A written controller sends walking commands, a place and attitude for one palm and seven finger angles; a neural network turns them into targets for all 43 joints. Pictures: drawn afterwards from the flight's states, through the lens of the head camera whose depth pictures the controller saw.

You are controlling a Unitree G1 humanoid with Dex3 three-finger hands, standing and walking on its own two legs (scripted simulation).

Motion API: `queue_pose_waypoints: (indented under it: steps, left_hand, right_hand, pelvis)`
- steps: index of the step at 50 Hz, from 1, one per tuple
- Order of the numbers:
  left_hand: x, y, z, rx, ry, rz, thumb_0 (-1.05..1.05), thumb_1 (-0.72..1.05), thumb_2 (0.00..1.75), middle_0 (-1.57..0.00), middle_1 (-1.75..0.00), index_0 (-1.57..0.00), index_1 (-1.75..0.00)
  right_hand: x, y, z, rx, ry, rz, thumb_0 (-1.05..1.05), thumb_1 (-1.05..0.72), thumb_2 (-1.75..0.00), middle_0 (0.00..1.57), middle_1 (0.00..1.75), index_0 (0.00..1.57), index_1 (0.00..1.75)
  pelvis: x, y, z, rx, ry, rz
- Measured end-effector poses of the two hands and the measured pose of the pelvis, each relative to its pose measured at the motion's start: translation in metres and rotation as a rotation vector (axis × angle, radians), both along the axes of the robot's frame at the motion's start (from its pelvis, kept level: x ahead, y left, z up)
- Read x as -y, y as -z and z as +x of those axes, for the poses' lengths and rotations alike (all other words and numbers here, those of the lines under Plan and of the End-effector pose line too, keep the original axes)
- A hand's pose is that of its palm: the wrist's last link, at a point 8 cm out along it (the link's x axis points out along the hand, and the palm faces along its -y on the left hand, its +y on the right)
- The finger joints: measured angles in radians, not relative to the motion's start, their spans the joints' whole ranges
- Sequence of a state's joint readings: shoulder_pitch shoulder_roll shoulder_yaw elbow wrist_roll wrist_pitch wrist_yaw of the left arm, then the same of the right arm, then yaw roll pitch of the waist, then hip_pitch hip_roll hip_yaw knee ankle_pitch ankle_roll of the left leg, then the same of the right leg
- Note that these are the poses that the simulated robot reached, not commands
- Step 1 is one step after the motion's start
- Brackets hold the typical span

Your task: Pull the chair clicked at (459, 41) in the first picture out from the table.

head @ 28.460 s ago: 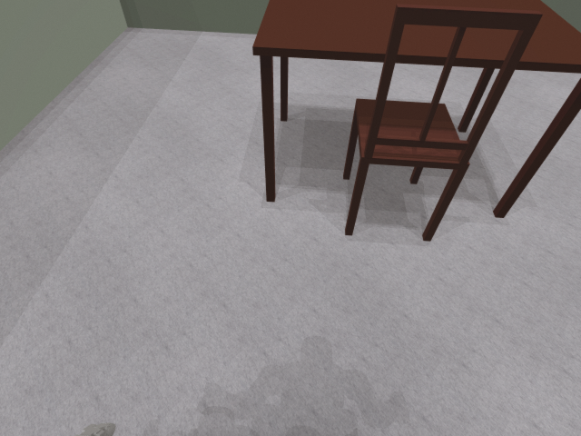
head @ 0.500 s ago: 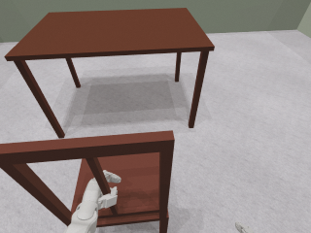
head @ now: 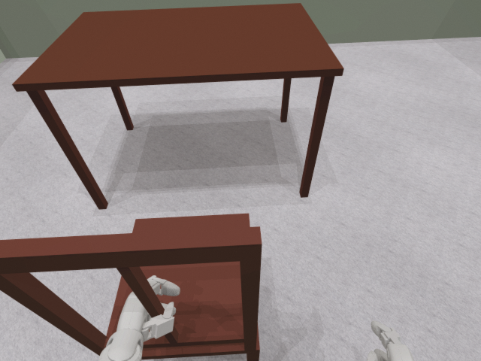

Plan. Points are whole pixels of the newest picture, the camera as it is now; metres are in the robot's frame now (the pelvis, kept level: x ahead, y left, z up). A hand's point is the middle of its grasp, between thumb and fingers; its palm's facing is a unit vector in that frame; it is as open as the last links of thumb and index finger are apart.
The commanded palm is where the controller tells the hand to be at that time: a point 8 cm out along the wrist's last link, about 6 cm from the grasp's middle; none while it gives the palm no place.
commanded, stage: open the thumb and straighten the fingers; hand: left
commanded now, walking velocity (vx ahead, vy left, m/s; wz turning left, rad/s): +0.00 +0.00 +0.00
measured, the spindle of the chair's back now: (155, 308) +0.22 +0.17 -0.06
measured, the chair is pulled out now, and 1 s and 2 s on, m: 0.66 0.66 0.66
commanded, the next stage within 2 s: draw the fingers out of the gap in 0.80 s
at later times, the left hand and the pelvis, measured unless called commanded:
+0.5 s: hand (162, 310) +0.23 +0.17 -0.07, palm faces +0.05 -0.98 -0.20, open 13.1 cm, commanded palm +0.20 +0.21 -0.05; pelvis +0.03 +0.01 -0.04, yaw +2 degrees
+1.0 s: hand (159, 322) +0.21 +0.17 -0.08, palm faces +0.06 -0.98 -0.20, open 17.4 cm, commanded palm +0.17 +0.22 -0.05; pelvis +0.04 +0.01 -0.05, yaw +4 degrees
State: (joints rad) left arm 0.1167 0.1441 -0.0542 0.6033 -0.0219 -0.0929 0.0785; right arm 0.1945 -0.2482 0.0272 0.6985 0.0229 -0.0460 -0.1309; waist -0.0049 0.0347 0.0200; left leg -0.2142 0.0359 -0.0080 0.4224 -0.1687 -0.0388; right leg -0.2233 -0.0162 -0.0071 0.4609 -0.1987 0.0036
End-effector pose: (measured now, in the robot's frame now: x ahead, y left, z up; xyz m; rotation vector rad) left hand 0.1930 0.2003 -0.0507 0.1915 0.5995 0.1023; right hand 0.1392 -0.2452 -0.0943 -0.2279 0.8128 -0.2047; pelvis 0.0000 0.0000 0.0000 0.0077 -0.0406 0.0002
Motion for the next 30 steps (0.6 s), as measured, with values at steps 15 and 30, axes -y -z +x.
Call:
queue_pose_waypoints:
  steps: [15, 30]
  left_hand:
    - [-0.006, 0.001, 0.008, 0.026, 0.022, -0.016, 0.02, 0.29, 0.62, -0.43, -1.4, -0.49, -1.45]
    - [-0.015, 0.003, 0.012, -0.028, -0.009, -0.011, -0.01, -0.48, 0.23, -0.28, -0.81, -0.27, -0.81]
  right_hand:
    - [-0.011, 0.005, 0.029, 0.127, -0.067, 0.066, 0.01, -0.91, -0.9, 0.2, 0.3, 0.2, 0.3]
    - [-0.021, 0.022, 0.063, 0.181, -0.089, 0.047, 0.01, -0.91, -0.9, 0.2, 0.3, 0.2, 0.3]
  pelvis:
    - [-0.001, 0.022, 0.006, -0.097, -0.031, -0.005]
    - [-0.008, 0.043, 0.035, -0.189, -0.045, -0.012]
